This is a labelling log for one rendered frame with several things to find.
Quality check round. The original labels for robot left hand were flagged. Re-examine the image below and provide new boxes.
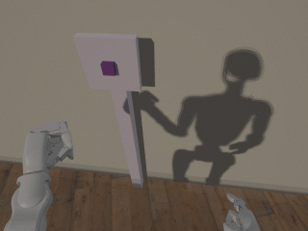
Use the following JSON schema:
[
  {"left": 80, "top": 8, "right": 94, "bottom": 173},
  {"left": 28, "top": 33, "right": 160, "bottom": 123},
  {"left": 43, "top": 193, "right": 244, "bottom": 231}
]
[{"left": 22, "top": 119, "right": 74, "bottom": 174}]

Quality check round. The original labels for button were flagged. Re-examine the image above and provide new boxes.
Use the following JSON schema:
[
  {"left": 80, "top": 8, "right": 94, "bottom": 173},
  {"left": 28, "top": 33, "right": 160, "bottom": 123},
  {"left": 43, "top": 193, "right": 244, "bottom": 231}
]
[{"left": 100, "top": 61, "right": 116, "bottom": 76}]

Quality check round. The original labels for robot right hand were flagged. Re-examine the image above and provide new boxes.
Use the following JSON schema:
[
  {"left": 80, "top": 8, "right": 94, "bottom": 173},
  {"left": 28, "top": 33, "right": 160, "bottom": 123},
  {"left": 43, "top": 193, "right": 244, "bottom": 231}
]
[{"left": 223, "top": 193, "right": 261, "bottom": 231}]

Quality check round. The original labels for left robot forearm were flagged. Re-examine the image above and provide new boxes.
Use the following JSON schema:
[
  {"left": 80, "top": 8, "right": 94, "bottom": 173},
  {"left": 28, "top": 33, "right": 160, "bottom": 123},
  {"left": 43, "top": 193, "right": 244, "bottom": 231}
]
[{"left": 3, "top": 172, "right": 53, "bottom": 231}]

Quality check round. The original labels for panel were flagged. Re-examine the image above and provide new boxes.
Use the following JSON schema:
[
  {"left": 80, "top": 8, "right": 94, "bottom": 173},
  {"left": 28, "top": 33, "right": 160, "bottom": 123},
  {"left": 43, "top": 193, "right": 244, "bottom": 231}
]
[{"left": 73, "top": 33, "right": 143, "bottom": 190}]

